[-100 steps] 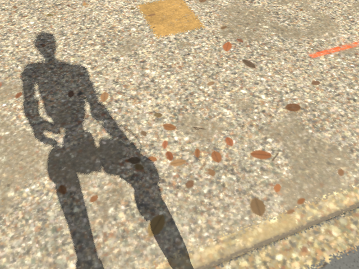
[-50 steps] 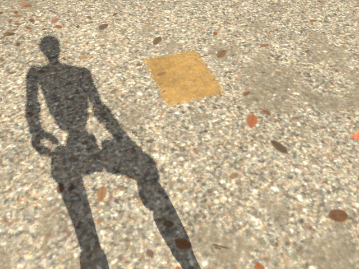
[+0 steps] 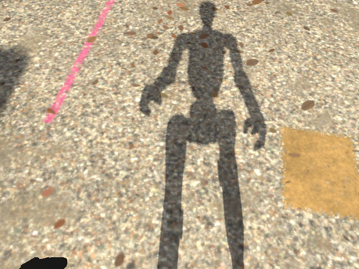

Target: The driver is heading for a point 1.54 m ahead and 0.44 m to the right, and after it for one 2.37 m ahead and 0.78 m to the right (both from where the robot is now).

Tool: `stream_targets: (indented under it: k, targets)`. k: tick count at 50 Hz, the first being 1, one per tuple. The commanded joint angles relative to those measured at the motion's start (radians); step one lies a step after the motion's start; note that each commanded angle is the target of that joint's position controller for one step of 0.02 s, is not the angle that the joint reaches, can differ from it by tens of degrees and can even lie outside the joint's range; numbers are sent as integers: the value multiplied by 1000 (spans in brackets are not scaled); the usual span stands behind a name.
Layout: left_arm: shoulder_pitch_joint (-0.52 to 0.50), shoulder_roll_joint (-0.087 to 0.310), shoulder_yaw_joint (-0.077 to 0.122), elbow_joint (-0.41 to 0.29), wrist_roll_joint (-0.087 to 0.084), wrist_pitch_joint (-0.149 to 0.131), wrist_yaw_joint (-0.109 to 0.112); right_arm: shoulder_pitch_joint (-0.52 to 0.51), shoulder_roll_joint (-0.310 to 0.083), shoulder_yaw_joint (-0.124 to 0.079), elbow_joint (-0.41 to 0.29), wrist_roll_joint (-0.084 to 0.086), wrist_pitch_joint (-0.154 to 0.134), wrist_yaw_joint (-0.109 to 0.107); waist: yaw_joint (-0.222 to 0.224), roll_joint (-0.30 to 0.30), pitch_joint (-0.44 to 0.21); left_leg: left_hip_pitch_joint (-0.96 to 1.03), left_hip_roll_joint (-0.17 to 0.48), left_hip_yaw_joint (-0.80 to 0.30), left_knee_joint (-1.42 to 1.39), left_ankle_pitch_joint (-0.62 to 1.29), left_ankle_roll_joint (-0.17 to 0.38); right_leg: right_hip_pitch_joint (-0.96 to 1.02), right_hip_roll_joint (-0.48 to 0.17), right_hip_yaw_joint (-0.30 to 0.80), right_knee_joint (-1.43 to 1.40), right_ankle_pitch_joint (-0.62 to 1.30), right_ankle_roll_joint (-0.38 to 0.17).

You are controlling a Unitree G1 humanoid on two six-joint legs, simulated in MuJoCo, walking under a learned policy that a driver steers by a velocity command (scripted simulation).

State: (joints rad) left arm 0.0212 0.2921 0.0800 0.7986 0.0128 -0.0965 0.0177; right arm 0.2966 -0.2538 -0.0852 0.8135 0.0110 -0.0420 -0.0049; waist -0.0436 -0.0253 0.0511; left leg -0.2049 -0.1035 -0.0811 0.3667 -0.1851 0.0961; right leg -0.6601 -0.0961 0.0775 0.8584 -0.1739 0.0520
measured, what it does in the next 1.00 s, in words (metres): walks ahead: right foot, then left foot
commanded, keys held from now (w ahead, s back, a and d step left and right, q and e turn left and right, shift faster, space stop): q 0.22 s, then e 0.78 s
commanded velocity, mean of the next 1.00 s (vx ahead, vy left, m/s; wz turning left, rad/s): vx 0.07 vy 0.00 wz -0.06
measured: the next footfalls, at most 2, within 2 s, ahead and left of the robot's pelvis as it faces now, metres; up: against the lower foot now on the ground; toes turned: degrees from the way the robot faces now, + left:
right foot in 0.18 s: +0.28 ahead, -0.12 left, +0.00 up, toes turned +11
left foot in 0.50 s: +0.17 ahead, +0.11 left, +0.00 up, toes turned +4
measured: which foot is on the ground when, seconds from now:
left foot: down 0.00-0.18, up 0.20-0.48, down 0.50-0.84, up 0.86-1.00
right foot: up 0.00-0.16, down 0.18-0.54, up 0.56-0.80, down 0.82-1.00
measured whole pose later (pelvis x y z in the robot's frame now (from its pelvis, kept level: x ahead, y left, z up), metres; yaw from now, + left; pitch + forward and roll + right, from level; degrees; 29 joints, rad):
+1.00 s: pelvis +0.17 -0.07 -0.01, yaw -9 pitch +3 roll +1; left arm 0.17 0.30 0.06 0.67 0.00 0.02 0.00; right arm 0.13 -0.32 -0.09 0.73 -0.01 0.01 -0.05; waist 0.01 0.03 0.04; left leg -0.54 0.02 -0.04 1.12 -0.45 -0.07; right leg -0.33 0.05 0.04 0.50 -0.21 -0.06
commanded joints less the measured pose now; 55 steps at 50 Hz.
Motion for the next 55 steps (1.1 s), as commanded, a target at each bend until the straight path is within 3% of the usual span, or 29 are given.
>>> stream_targets:
  k: [1,5,8,9,10,11,12,14,16,18,21,24,25,26,28,30,32,36,38,40,41,42,43,44,45,46,47,50,55]
  targets:
    - [-18,38,2,-59,-4,2,-7,-30,-185,-46,-80,8,8,-23,21,116,-110,-65,167,-100,-30,562,99,175,95,-65,-196,198,9]
    - [-60,80,10,-91,-10,6,-21,-9,-169,-42,-81,8,30,-33,8,141,-120,11,195,-223,56,393,68,205,126,-18,-335,203,-2]
    - [45,122,24,-72,4,-14,-22,-76,-147,-34,-118,8,34,-41,74,153,-143,48,162,-288,218,334,28,326,106,-15,-465,251,-50]
    - [113,169,33,-69,26,-20,-15,-77,-102,-18,-146,-4,29,-39,91,79,-237,-31,95,-241,399,211,-15,528,-23,76,-438,512,-107]
    - [148,200,31,-76,47,-10,-7,87,-45,-4,-140,-18,27,-37,23,-158,-349,-252,-37,-134,665,-455,-79,811,-276,324,-375,952,-258]
    - [183,191,36,-62,15,12,-10,202,-127,-11,-136,4,27,-27,0,-288,-455,-383,-7,-100,868,-581,-113,893,-421,580,-411,749,-389]
    - [135,123,17,-93,2,22,-10,140,-204,-31,-113,14,41,-29,32,-150,-376,-422,39,-111,953,-491,-146,810,-336,519,-448,522,-365]
    - [78,65,-10,-97,11,47,-13,-1,-194,-32,-123,2,81,-43,52,-48,-222,-410,69,-64,944,-385,-170,593,-200,312,-495,278,-294]
    - [22,52,-23,-82,16,59,-20,2,-118,-11,-124,-6,95,-40,5,-80,-143,-262,104,-35,747,-334,-164,389,-106,196,-560,143,-253]
    - [9,62,-18,-71,9,64,-28,2,-58,12,-114,-18,83,-37,6,-136,-136,-142,99,39,488,-337,-165,344,-43,124,-571,170,-240]
    - [64,137,7,-64,-11,74,-25,-27,-101,4,-106,-12,69,-37,30,-146,-175,-66,80,44,276,-175,-150,412,-77,198,-548,134,-267]
    - [75,143,8,-69,-33,88,-15,-23,-133,-7,-97,-17,68,-34,10,-118,-147,71,84,49,92,-30,-83,306,-59,231,-552,-86,-206]
    - [80,122,2,-73,-30,86,-14,-20,-166,-14,-109,-30,67,-38,7,-70,-144,135,168,-16,77,-22,-41,220,-32,212,-513,-163,-163]
    - [73,89,-3,-95,-26,80,-17,-25,-221,-31,-102,-39,71,-41,33,97,-114,98,258,-94,50,-107,16,143,63,83,-430,-243,-110]
    - [64,96,5,-102,-27,74,-20,-85,-196,-29,-127,-49,62,-43,25,258,-70,14,407,-236,-65,-23,104,123,145,-67,-135,-267,-59]
    - [122,128,28,-81,-28,91,-16,-131,-176,-25,-149,-41,39,-53,36,208,-72,45,454,-219,-35,298,138,53,117,-38,139,-364,-29]
    - [160,92,24,-77,-31,112,-13,-163,-161,-21,-148,-18,29,-55,57,160,-76,94,429,-127,8,459,115,7,87,-28,208,-329,-4]
    - [91,48,0,-132,-37,122,-38,-148,-190,-35,-134,-12,52,-53,13,200,-104,97,376,11,41,460,83,132,75,-120,-18,-220,11]
    - [94,77,8,-151,-39,125,-55,-127,-212,-43,-125,-4,59,-51,8,210,-120,108,396,17,70,439,79,203,93,-154,-123,-194,-7]
    - [160,91,19,-138,-34,128,-58,-144,-213,-42,-121,16,54,-47,50,191,-128,65,388,52,148,372,36,335,127,-191,-308,-49,-46]
    - [198,118,33,-131,-28,129,-47,-95,-189,-36,-99,15,47,-41,60,135,-138,2,353,100,242,275,-19,452,138,-154,-407,78,-77]
    - [234,229,64,-144,-27,128,-29,-61,-144,-25,-107,-20,38,-33,49,-92,-171,-200,264,195,500,-12,-121,641,-42,114,-443,446,-153]
    - [260,319,75,-164,4,118,-31,-150,-89,-1,-180,-48,29,-35,76,-310,-216,-460,99,131,733,-536,-181,707,-296,496,-471,706,-395]
    - [283,255,56,-167,18,99,-39,-211,-150,-17,-178,-27,29,-37,133,-143,-263,-478,119,5,877,-538,-174,702,-295,475,-491,609,-444]
    - [234,229,46,-169,12,86,-37,-213,-162,-22,-175,-7,33,-39,103,-104,-205,-492,134,-5,897,-457,-158,648,-241,377,-487,519,-394]
    - [182,208,43,-173,-9,84,-27,-194,-163,-26,-153,-10,38,-48,76,-50,-167,-494,151,-6,857,-371,-154,604,-179,310,-490,400,-333]
    - [137,185,34,-182,-25,91,-17,-190,-175,-31,-148,-19,44,-58,60,-55,-139,-482,160,-13,808,-304,-158,557,-149,279,-499,341,-299]
    - [114,176,28,-202,-16,107,1,-144,-147,-29,-141,-17,42,-53,30,-86,-154,-385,121,6,739,-195,-173,477,-87,232,-516,302,-285]
    - [126,192,38,-215,-22,119,15,-183,-118,-12,-158,-16,31,-40,55,-107,-148,-325,96,-10,484,-150,-188,467,-67,289,-513,129,-283]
